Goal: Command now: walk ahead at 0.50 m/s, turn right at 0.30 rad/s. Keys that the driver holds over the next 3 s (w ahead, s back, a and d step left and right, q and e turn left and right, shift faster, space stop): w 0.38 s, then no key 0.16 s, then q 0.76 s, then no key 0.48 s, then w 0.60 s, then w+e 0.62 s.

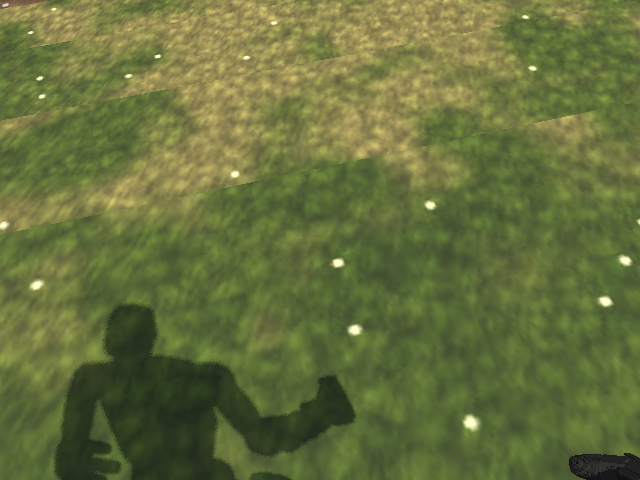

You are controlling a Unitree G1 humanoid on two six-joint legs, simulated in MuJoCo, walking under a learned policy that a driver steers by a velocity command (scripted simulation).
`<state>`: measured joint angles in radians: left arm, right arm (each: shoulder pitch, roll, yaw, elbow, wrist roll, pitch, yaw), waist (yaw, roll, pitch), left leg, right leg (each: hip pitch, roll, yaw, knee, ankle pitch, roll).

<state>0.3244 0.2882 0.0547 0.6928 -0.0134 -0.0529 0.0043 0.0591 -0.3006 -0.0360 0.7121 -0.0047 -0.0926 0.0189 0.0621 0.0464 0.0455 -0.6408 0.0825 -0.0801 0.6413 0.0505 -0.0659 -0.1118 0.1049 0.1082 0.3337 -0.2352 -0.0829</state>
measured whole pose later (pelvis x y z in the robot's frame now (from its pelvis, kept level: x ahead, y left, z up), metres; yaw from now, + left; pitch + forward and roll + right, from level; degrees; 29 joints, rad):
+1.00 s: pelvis +0.38 +0.03 -0.01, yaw +9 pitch +0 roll -2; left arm 0.10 0.28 0.06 0.76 0.00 0.00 0.03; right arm 0.22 -0.30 -0.06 0.74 0.01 0.07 -0.01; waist -0.01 0.00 0.05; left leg -0.39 0.07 0.03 0.76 -0.34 -0.02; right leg -0.33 -0.06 -0.18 0.45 -0.13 -0.01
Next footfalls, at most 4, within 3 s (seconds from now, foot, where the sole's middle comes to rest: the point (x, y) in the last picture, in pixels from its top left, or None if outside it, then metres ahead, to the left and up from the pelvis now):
0.14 left None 0.27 0.15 -0.78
0.62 right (414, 457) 0.51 -0.09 -0.78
1.04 left None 0.41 0.16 -0.78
1.50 right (387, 465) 0.49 -0.03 -0.78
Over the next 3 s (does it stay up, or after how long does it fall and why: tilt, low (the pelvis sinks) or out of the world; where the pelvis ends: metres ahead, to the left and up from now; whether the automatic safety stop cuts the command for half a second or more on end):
stays up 0.86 0.26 -0.03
